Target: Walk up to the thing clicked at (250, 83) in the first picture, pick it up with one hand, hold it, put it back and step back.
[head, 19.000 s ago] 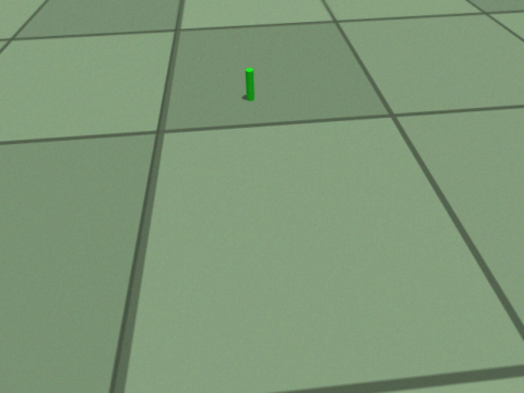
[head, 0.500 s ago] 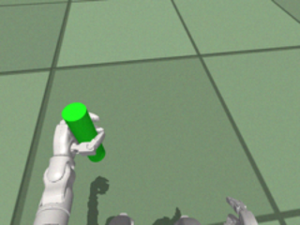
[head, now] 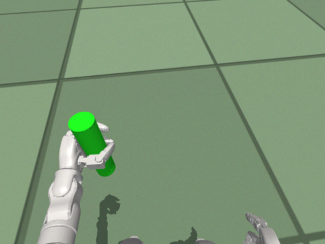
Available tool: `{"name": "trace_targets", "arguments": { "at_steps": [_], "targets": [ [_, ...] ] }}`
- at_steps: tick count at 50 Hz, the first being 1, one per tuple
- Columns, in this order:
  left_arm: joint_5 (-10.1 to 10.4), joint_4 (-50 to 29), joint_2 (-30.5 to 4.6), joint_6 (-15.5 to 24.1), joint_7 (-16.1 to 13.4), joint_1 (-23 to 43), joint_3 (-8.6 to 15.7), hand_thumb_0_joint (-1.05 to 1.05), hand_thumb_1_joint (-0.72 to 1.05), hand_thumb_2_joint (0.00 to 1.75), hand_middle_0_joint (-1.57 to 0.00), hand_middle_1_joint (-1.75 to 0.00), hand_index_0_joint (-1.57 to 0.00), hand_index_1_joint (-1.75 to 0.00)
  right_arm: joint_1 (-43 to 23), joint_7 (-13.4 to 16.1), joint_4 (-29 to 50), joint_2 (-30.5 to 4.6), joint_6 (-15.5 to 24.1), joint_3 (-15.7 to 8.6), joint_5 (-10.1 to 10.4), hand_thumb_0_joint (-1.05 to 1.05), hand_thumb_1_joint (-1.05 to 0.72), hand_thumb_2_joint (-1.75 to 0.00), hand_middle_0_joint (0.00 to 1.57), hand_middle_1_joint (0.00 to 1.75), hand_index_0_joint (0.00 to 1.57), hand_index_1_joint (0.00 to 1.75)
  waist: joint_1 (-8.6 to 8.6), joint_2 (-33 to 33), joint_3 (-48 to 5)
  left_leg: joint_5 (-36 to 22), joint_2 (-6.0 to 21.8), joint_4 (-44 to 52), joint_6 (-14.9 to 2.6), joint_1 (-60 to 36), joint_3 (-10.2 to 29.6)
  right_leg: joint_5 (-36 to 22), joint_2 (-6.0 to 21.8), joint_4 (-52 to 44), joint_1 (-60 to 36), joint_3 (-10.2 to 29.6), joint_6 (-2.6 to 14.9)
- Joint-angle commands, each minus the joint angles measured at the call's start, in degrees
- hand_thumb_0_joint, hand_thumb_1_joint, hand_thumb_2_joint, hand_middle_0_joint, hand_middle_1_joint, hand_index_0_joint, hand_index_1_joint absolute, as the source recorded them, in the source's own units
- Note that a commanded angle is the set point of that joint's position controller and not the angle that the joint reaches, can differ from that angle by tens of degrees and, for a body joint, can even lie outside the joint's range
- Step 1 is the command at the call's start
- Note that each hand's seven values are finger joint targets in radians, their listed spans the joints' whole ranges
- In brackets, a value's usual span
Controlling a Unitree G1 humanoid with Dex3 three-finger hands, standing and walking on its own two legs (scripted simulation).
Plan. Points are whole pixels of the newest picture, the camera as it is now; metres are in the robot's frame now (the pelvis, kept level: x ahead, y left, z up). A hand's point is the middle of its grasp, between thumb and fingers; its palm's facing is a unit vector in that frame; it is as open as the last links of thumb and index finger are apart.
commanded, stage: hold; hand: left
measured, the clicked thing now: (96, 148) +0.33 +0.18 +0.05
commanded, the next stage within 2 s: crouch in 1.90 s
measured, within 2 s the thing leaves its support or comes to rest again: neither
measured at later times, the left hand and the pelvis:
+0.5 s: hand (98, 146) +0.33 +0.17 +0.06, palm faces +0.04 -1.00 +0.01, open 7.1 cm; pelvis +0.00 +0.00 +0.00, yaw +0 degrees
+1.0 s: hand (99, 146) +0.33 +0.17 +0.06, palm faces +0.04 -1.00 +0.02, open 7.1 cm; pelvis +0.00 +0.00 +0.00, yaw +0 degrees
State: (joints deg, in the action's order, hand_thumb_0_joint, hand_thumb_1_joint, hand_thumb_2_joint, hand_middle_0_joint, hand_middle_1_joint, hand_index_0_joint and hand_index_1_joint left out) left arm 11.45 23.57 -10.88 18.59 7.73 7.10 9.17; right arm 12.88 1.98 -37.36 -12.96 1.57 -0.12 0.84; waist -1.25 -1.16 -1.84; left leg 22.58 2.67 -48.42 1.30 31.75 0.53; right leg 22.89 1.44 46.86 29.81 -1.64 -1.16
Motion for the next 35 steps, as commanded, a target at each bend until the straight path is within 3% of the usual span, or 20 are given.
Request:
{"name": "trace_targets", "arguments": {
  "at_steps": [1,4,7,10,12,13,14,16,17,18,20,21,22,24,27,29,30,33,35],
  "targets": [
    [0.8,-12.9,-7.1,4.6,0.0,14.3,2.4,0.0,0.4,1.18,-1.27,-1.36,-1.29,-1.35,-2.1,1.0,7.3,-7.3,2.8,-2.8,0.0,0.0,-0.9,-0.9,0.2,0.3,0.2,0.3,-0.21,2.0,-15.7,-11.3,-2.0,6.9,-1.56,-8.1,-1.2,-14.8,-1.4,-7.4,-7.0,-0.1,1.06],
    [0.5,-11.1,-7.3,4.8,0.5,14.8,2.3,0.0,0.43,1.18,-1.27,-1.36,-1.29,-1.35,-1.8,0.9,6.7,-7.6,2.9,-2.9,0.0,0.0,-0.9,-0.9,0.2,0.3,0.2,0.3,-0.42,1.5,-13.7,-12.1,-1.7,6.9,-1.53,-7.8,-0.9,-15.2,-1.5,-6.8,-5.6,-0.4,1.26],
    [0.6,-13.3,-8.6,5.7,0.4,17.2,3.5,0.0,0.44,1.17,-1.25,-1.34,-1.27,-1.32,-2.0,0.8,6.9,-7.4,2.7,-3.0,-0.2,0.0,-0.89,-0.9,0.2,0.3,0.2,0.3,0.18,-0.5,-16.6,-11.5,-1.8,7.0,-1.22,-8.7,-0.8,-14.1,-1.6,-6.8,-6.2,-0.4,1.51],
    [0.7,-12.1,-7.7,5.6,0.4,16.4,2.9,0.0,0.42,1.18,-1.27,-1.36,-1.29,-1.35,-1.6,0.8,6.6,-7.5,2.8,-2.9,-0.2,0.0,-0.9,-0.9,0.2,0.3,0.2,0.3,-0.34,0.6,-15.6,-12.3,-1.7,7.1,-1.38,-8.6,-0.7,-15.0,-1.6,-6.8,-6.3,-0.5,1.37],
    [0.8,-11.7,-8.7,5.6,0.4,16.0,3.9,0.0,0.43,1.18,-1.27,-1.35,-1.29,-1.34,-2.1,1.0,6.8,-7.6,2.7,-3.0,-0.1,0.0,-0.9,-0.9,0.2,0.3,0.2,0.3,0.21,0.7,-15.7,-11.7,-2.0,7.1,-1.43,-8.4,-1.1,-14.6,-1.4,-7.4,-6.7,-0.2,1.28],
    [0.7,-12.2,-7.6,5.6,0.5,16.1,2.4,0.0,0.42,1.18,-1.27,-1.35,-1.29,-1.34,-2.1,1.0,7.0,-7.4,2.7,-2.8,-0.1,0.0,-0.9,-0.9,0.2,0.3,0.2,0.3,-0.03,1.0,-15.6,-11.4,-1.8,7.4,-1.37,-8.5,-0.9,-14.3,-1.6,-7.3,-6.9,-0.4,1.36],
    [0.4,-11.6,-8.2,5.5,0.4,16.2,3.0,0.0,0.44,1.18,-1.28,-1.36,-1.29,-1.35,-2.2,1.0,6.9,-7.3,2.6,-2.8,-0.1,0.0,-0.9,-0.9,0.2,0.3,0.2,0.3,0.21,0.9,-15.3,-10.8,-2.0,7.3,-1.42,-7.5,-1.2,-13.9,-1.5,-7.6,-6.9,-0.2,1.35],
    [0.5,-10.8,-7.1,5.5,0.5,16.7,2.1,0.0,0.43,1.2,-1.29,-1.37,-1.3,-1.36,-2.5,0.9,6.7,-7.3,2.9,-2.8,-0.1,0.0,-0.9,-0.9,0.2,0.3,0.2,0.3,-0.29,0.9,-13.1,-8.8,-1.9,7.6,-1.47,-7.2,-1.0,-11.8,-1.5,-7.8,-5.3,-0.3,1.41],
    [0.6,-10.6,-8.1,5.4,0.4,16.2,3.3,0.0,0.47,1.21,-1.29,-1.38,-1.31,-1.37,-1.9,1.0,6.7,-7.7,2.8,-3.1,0.0,0.0,-0.9,-0.9,0.2,0.3,0.2,0.3,0.04,1.0,-15.7,-10.4,-1.9,7.5,-1.47,-8.3,-1.1,-13.6,-1.5,-7.7,-6.5,-0.2,1.36],
    [0.5,-12.6,-7.8,5.7,0.6,17.8,2.2,0.0,0.47,1.2,-1.29,-1.37,-1.31,-1.36,-2.7,1.0,7.0,-7.4,2.8,-2.9,-0.1,0.0,-0.9,-0.9,0.2,0.3,0.2,0.3,-0.25,0.3,-14.4,-9.4,-1.9,7.8,-1.37,-8.2,-1.1,-12.4,-1.6,-7.9,-5.6,-0.3,1.46],
    [0.6,-13.6,-9.3,6.0,0.4,17.6,3.5,0.0,0.43,1.2,-1.29,-1.38,-1.31,-1.37,-2.0,0.9,6.7,-7.5,2.9,-2.9,-0.1,0.0,-0.9,-0.9,0.2,0.3,0.2,0.3,0.49,-0.9,-16.1,-11.3,-1.9,7.8,-1.22,-9.3,-0.8,-13.9,-1.6,-7.4,-7.2,-0.4,1.51],
    [0.6,-12.4,-8.3,5.5,0.3,16.6,2.9,0.0,0.44,1.19,-1.28,-1.36,-1.3,-1.35,-2.0,1.0,6.9,-7.5,2.8,-3.0,0.0,0.0,-0.9,-0.9,0.2,0.3,0.2,0.3,0.27,0.4,-17.5,-12.4,-1.9,7.5,-1.28,-9.5,-0.9,-15.1,-1.6,-7.4,-8.1,-0.4,1.45],
    [0.6,-11.8,-8.8,5.6,0.3,17.7,3.5,0.0,0.42,1.19,-1.28,-1.36,-1.3,-1.35,-2.2,1.1,6.8,-7.6,2.9,-2.9,0.0,0.0,-0.9,-0.9,0.2,0.3,0.2,0.3,-0.02,0.8,-14.6,-10.6,-1.8,8.0,-1.37,-8.4,-0.8,-13.3,-1.8,-7.7,-6.3,-0.5,1.47],
    [0.9,-9.5,-6.7,5.1,0.4,15.8,2.4,0.0,0.44,1.21,-1.28,-1.37,-1.3,-1.36,-1.7,0.8,6.5,-7.6,2.9,-3.0,0.0,0.0,-0.9,-0.9,0.2,0.3,0.2,0.3,-0.25,1.0,-13.5,-10.2,-1.6,8.3,-1.3,-7.9,-0.5,-12.7,-1.9,-7.5,-5.6,-0.8,1.57],
    [0.6,-11.4,-9.5,5.7,0.3,17.4,4.3,0.0,0.41,1.21,-1.28,-1.38,-1.3,-1.37,-1.5,0.9,6.4,-7.6,2.8,-3.0,0.0,0.0,-0.9,-0.9,0.2,0.3,0.2,0.3,0.21,1.0,-15.8,-11.8,-1.7,7.7,-1.46,-8.4,-0.7,-14.3,-1.7,-7.5,-7.1,-0.6,1.42],
    [0.8,-11.0,-7.9,5.6,0.6,14.6,3.3,0.0,0.44,1.2,-1.28,-1.37,-1.3,-1.36,-1.6,1.1,6.7,-7.2,2.7,-2.8,-0.1,0.0,-0.9,-0.9,0.2,0.3,0.2,0.3,0.51,1.5,-17.6,-14.1,-2.1,6.9,-1.52,-9.3,-1.3,-17.2,-1.4,-7.7,-8.9,-0.1,1.12],
    [0.8,-10.5,-6.3,5.4,0.7,15.5,1.5,0.0,0.43,1.2,-1.28,-1.37,-1.3,-1.36,-1.3,1.0,6.5,-7.4,2.8,-2.9,-0.1,0.0,-0.9,-0.9,0.2,0.3,0.2,0.3,-0.59,1.8,-16.1,-14.6,-1.7,7.2,-1.51,-9.5,-1.0,-17.7,-1.6,-7.3,-7.8,-0.4,1.18],
    [0.4,-12.4,-8.8,6.0,0.4,18.5,3.0,0.0,0.42,1.18,-1.27,-1.35,-1.28,-1.34,-1.5,0.7,6.4,-7.6,2.9,-3.1,-0.1,0.0,-0.9,-0.9,0.2,0.3,0.2,0.3,0.29,-0.9,-15.6,-13.4,-1.5,7.9,-1.09,-9.5,-0.6,-15.4,-1.8,-6.9,-6.5,-0.8,1.75],
    [0.4,-10.8,-8.6,6.1,0.2,16.1,3.7,0.0,0.44,1.19,-1.27,-1.35,-1.28,-1.35,-1.5,0.9,6.6,-7.7,2.6,-3.1,0.0,0.0,-0.9,-0.9,0.2,0.3,0.2,0.3,0.18,0.5,-15.9,-12.2,-1.6,7.9,-1.22,-9.2,-0.6,-14.5,-1.8,-7.3,-6.9,-0.7,1.6]
  ]
}}
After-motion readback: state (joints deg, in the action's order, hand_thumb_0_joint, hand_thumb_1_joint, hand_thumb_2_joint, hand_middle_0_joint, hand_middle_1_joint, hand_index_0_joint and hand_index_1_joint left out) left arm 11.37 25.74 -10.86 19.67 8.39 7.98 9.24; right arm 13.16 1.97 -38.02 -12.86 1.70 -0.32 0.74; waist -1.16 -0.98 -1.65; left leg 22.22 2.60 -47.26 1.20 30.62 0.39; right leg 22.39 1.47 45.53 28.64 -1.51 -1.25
